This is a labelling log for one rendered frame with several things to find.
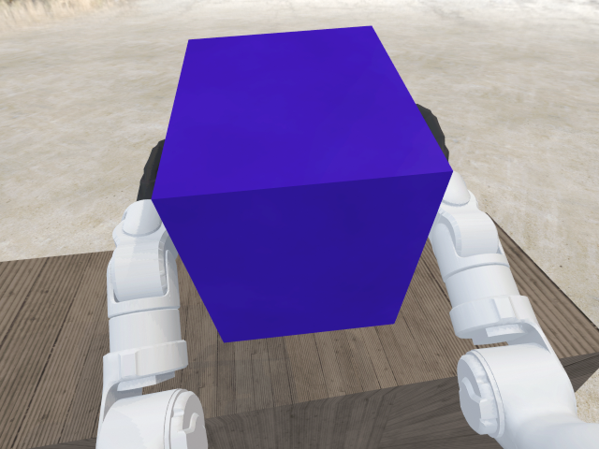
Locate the robot left upper arm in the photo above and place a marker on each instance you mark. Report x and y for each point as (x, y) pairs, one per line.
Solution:
(172, 419)

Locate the pedestal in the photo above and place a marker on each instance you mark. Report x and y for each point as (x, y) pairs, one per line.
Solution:
(376, 387)

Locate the robot right forearm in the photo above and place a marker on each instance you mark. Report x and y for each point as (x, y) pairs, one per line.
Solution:
(485, 300)

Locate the robot left forearm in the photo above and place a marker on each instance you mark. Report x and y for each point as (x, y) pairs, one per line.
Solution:
(146, 345)

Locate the robot right upper arm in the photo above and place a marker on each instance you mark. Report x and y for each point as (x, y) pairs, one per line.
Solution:
(518, 395)

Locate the right robot hand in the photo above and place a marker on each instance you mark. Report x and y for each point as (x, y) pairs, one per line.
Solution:
(435, 128)

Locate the left robot hand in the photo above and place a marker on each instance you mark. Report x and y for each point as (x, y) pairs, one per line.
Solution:
(147, 181)

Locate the carton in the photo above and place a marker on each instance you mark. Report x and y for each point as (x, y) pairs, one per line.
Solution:
(298, 181)

